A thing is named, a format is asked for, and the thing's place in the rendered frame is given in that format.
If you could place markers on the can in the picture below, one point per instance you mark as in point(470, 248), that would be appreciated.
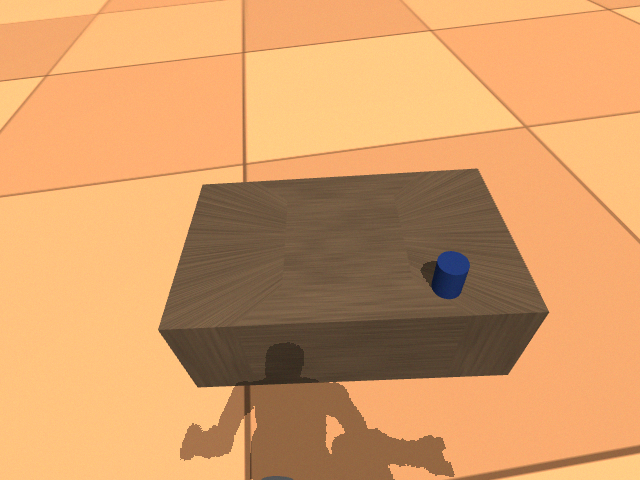
point(450, 274)

